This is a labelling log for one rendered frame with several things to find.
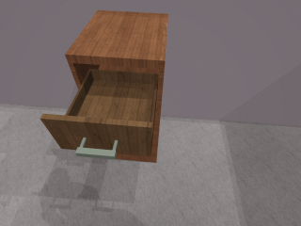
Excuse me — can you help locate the drawer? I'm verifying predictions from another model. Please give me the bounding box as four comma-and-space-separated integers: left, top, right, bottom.
40, 69, 159, 157

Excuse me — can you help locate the handle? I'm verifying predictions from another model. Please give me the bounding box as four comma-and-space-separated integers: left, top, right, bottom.
75, 137, 119, 160

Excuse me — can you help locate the cabinet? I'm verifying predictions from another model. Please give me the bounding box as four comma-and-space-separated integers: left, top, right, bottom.
65, 10, 168, 163

